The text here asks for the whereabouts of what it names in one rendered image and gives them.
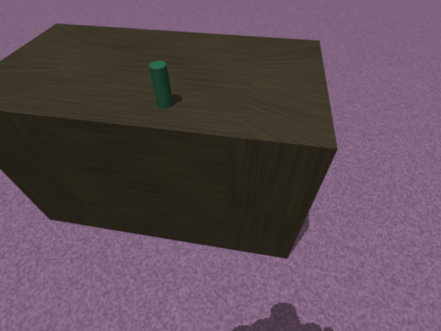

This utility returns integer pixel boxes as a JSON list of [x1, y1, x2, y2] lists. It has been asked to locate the can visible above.
[[149, 61, 173, 109]]

